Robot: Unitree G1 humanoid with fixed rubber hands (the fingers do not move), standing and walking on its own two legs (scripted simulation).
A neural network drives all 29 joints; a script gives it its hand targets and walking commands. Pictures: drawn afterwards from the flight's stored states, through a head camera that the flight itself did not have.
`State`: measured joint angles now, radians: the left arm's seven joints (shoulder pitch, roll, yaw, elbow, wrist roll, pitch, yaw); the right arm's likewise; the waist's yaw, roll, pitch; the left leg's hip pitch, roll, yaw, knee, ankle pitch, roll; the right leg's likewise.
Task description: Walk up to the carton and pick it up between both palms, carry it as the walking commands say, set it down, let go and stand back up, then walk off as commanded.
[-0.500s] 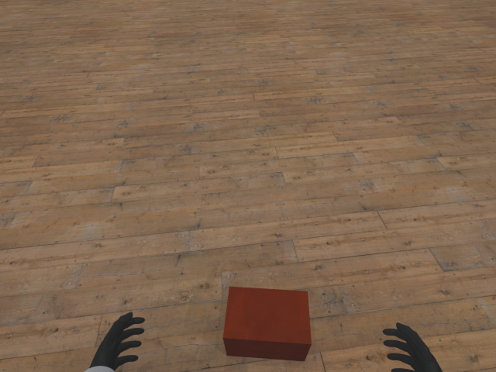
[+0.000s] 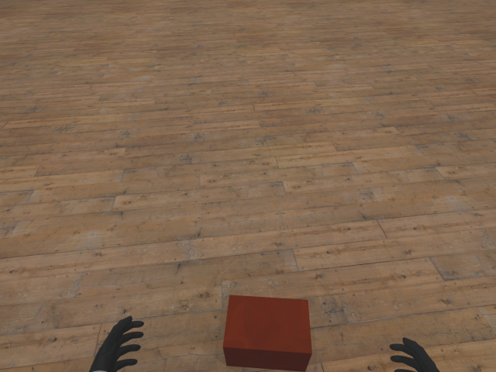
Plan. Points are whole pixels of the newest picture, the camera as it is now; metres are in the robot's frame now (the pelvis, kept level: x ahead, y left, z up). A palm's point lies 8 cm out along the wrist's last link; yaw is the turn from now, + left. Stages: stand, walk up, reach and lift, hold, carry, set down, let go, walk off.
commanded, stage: stand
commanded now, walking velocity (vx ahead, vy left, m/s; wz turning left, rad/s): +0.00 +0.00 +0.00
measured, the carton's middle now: (267, 333) +0.45 -0.04 -0.67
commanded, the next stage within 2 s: walk off in 1.16 s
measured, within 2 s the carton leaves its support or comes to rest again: neither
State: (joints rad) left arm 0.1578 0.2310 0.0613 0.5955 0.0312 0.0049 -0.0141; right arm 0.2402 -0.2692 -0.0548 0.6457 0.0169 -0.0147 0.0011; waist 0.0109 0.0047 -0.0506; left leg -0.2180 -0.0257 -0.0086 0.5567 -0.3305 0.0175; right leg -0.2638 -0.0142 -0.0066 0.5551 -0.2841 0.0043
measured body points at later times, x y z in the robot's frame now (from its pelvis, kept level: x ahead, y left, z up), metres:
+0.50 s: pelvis -0.02 +0.00 +0.00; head -0.05 +0.00 +0.45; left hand +0.16 +0.25 -0.06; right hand +0.13 -0.27 -0.09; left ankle -0.02 +0.11 -0.73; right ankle +0.01 -0.13 -0.73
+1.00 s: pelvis -0.03 +0.00 +0.00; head -0.06 -0.01 +0.45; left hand +0.15 +0.26 -0.07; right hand +0.12 -0.27 -0.09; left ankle -0.02 +0.11 -0.73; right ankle +0.01 -0.13 -0.73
